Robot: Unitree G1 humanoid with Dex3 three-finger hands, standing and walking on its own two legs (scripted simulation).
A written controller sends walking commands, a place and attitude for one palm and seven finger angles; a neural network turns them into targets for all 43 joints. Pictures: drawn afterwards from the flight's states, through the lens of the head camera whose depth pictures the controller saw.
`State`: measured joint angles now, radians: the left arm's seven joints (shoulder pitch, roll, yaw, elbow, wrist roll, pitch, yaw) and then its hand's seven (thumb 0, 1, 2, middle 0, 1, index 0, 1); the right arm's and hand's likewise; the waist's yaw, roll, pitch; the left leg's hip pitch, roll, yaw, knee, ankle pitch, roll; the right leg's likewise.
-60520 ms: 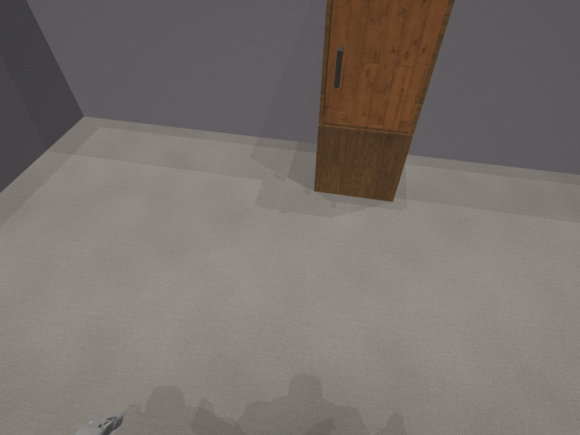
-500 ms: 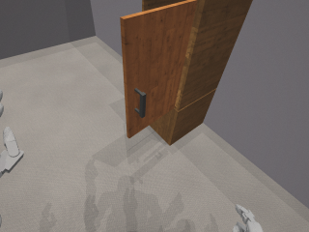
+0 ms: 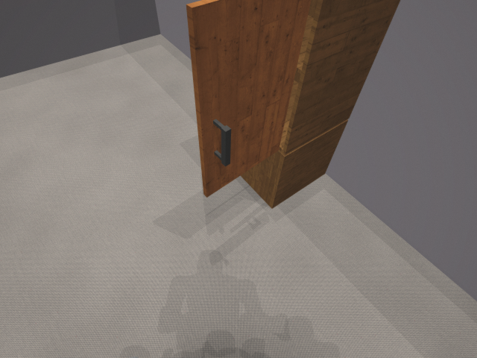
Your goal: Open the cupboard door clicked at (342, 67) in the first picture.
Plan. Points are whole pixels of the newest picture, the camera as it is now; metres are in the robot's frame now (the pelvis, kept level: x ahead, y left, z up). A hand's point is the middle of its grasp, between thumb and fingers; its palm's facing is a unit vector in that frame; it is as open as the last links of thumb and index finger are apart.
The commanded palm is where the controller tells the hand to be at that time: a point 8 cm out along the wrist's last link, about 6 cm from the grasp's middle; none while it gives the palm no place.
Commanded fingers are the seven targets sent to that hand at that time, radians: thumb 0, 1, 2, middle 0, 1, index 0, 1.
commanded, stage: let the arm hang, fingers relaxed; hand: left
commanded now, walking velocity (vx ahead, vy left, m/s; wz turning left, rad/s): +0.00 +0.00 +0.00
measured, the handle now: (221, 143) +0.64 +0.07 -0.09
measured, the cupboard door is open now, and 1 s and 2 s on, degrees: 94 94 94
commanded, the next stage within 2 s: look to check the result in 0.80 s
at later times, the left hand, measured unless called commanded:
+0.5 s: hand out of the picture +0.00 +0.20 -0.16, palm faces +0.01 -0.98 -0.21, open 7.4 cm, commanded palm none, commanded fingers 0.00 0.90 0.90 -0.20 -0.30 -0.20 -0.30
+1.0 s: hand out of the picture +0.01 +0.20 -0.16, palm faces +0.00 -0.99 -0.16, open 7.4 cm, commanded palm none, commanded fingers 0.00 0.90 0.90 -0.20 -0.30 -0.20 -0.30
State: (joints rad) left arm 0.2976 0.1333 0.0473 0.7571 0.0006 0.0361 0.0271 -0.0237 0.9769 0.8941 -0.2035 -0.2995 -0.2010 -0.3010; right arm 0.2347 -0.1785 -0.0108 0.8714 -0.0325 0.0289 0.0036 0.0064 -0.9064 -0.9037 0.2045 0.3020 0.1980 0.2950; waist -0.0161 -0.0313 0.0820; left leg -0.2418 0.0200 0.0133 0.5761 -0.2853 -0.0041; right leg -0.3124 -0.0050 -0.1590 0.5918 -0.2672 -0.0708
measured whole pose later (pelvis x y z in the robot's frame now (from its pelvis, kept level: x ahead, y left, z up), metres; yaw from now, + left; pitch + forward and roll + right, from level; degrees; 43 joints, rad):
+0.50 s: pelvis +0.01 +0.03 +0.02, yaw -2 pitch -2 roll +0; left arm 0.28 0.14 0.01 1.14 0.01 0.00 0.03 0.00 0.91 0.90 -0.20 -0.30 -0.19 -0.30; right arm 0.32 -0.12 0.01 1.13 -0.03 0.01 -0.03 0.00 -0.91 -0.90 0.20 0.30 0.20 0.29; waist 0.00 0.03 0.04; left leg -0.12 -0.01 0.06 0.40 -0.24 0.03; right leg -0.20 -0.02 -0.11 0.40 -0.16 -0.03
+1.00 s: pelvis +0.02 +0.05 +0.02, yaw -2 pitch -2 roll +0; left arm 0.29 0.12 0.01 1.16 0.01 -0.01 0.03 0.00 0.91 0.90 -0.20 -0.30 -0.20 -0.30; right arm 0.33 -0.12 0.01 1.15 -0.02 -0.01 -0.04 0.00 -0.91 -0.90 0.20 0.30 0.20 0.29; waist 0.00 0.01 0.04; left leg -0.11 -0.03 0.08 0.40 -0.26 0.05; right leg -0.20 -0.04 -0.09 0.41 -0.18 0.00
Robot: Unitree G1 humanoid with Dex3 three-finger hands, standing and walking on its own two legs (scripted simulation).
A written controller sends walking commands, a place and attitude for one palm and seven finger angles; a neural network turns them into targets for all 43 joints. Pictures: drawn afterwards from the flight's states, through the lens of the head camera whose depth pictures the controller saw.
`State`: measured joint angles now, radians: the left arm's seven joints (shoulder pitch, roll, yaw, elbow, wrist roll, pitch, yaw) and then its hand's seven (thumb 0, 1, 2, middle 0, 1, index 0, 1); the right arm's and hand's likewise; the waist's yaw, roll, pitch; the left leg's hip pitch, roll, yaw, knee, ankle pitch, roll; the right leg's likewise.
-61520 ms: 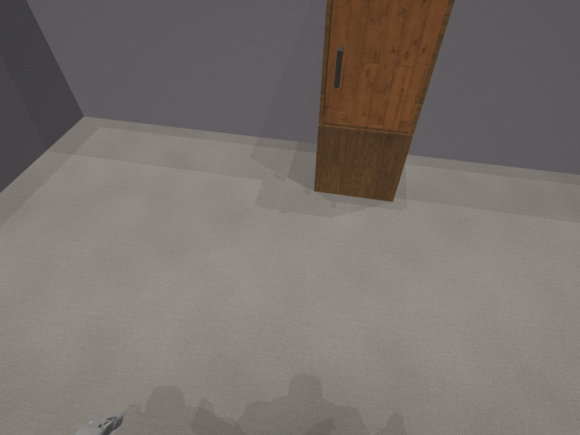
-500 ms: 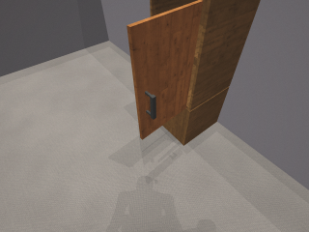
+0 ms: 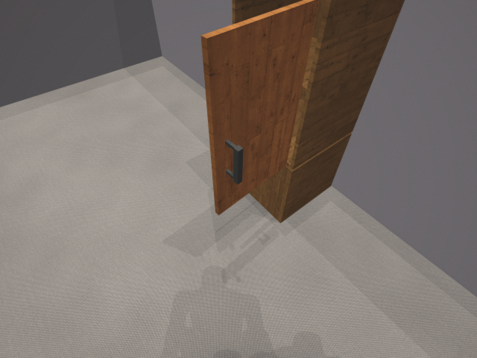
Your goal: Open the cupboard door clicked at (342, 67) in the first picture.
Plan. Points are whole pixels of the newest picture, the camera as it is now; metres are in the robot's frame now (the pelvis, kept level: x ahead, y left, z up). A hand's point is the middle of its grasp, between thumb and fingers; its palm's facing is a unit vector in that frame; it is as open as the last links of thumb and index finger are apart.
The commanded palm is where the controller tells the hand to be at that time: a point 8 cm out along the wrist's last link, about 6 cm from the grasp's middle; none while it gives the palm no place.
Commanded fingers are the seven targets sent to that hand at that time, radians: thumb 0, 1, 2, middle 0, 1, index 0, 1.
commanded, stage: look to check the result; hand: left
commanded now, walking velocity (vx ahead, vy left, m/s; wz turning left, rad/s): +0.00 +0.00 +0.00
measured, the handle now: (233, 162) +0.62 +0.05 -0.10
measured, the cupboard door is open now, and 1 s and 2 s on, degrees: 94 94 94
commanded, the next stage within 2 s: stand and wait in 0.40 s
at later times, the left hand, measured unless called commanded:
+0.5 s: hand out of the picture +0.02 +0.18 -0.18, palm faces +0.03 -0.98 -0.19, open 7.4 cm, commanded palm none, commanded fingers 0.00 0.90 0.90 -0.20 -0.30 -0.20 -0.30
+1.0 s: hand out of the picture +0.05 +0.19 -0.17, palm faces +0.02 -0.97 -0.22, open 7.4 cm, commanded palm none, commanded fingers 0.00 0.90 0.90 -0.20 -0.30 -0.20 -0.30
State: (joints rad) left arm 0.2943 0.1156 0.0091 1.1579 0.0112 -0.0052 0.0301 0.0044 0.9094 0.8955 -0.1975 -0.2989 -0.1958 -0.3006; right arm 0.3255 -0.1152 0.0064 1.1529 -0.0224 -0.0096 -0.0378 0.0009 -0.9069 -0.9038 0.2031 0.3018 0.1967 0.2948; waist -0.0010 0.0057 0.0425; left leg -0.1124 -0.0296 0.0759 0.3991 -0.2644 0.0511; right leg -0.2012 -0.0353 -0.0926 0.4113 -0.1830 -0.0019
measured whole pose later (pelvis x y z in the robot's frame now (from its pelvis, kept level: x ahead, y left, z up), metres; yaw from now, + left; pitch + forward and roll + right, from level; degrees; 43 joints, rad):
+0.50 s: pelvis +0.02 +0.01 +0.00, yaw +0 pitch -2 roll +0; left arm 0.25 0.15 0.01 1.14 0.01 -0.01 0.03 0.00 0.91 0.90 -0.20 -0.30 -0.20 -0.30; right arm 0.28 -0.15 0.01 1.16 -0.02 -0.02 -0.04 0.00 -0.91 -0.90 0.20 0.30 0.20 0.29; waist 0.00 0.01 0.05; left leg -0.08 -0.04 0.08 0.37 -0.28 0.06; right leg -0.18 -0.04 -0.09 0.41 -0.21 0.01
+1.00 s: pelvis +0.02 +0.00 +0.00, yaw +0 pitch -1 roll +0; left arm 0.20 0.18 0.02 1.14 0.01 -0.01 0.02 0.00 0.91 0.90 -0.20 -0.30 -0.20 -0.30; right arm 0.24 -0.19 0.00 1.15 -0.02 -0.01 -0.04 0.00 -0.91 -0.90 0.20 0.30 0.20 0.30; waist 0.00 0.01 0.06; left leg -0.06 -0.03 0.06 0.35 -0.27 0.05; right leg -0.16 -0.04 -0.10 0.39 -0.21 0.00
